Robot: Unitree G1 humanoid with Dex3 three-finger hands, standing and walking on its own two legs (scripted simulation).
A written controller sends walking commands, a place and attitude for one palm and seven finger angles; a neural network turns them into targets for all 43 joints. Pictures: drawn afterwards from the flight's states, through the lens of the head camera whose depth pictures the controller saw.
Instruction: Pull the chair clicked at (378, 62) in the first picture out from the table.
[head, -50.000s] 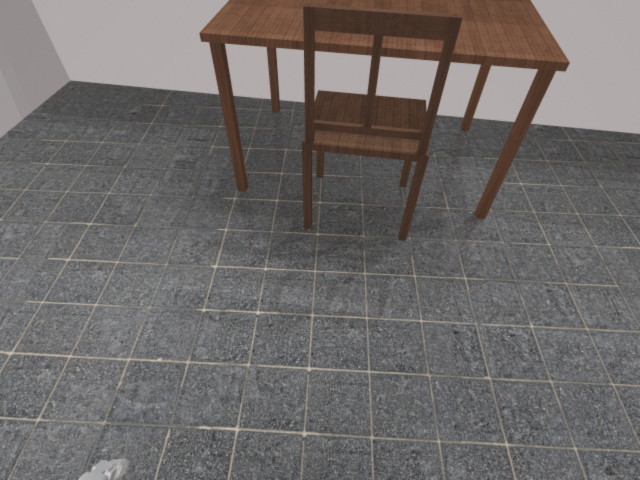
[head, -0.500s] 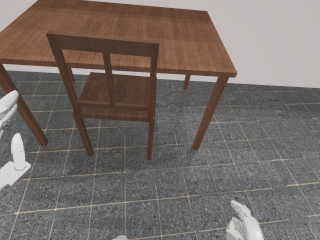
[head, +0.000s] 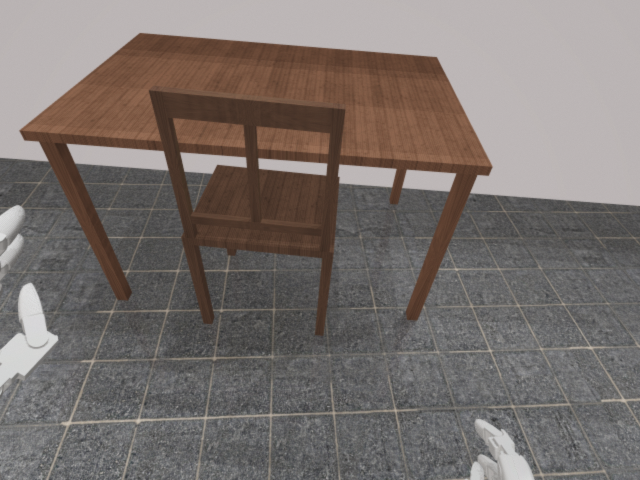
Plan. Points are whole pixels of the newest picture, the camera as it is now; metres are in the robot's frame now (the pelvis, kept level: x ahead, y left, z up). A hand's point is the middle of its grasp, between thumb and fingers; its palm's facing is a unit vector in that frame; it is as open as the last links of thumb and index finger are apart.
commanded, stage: stop stepping back and stand still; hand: left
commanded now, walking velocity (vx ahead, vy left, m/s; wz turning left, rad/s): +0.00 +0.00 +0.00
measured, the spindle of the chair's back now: (253, 176) +0.82 +0.22 -0.09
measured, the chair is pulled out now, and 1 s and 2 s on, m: -0.10 -0.10 -0.10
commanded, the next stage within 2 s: let the arm hang, fingers relaxed in 0.08 s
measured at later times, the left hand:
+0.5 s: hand out of the picture +0.02 +0.17 -0.19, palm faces +0.03 -0.99 -0.15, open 7.2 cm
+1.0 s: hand out of the picture -0.05 +0.12 -0.17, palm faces +0.12 -0.98 -0.12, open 7.4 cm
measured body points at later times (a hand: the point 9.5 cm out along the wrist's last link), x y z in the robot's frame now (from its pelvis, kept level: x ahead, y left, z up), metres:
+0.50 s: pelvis -0.01 +0.00 -0.02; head -0.02 +0.02 +0.43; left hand +0.02 +0.22 -0.18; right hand +0.00 -0.26 -0.15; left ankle +0.12 +0.11 -0.73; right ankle -0.03 -0.11 -0.72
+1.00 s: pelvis -0.02 -0.02 +0.01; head -0.02 -0.02 +0.46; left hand -0.06 +0.17 -0.16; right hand -0.03 -0.21 -0.16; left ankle +0.00 +0.10 -0.73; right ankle -0.03 -0.10 -0.73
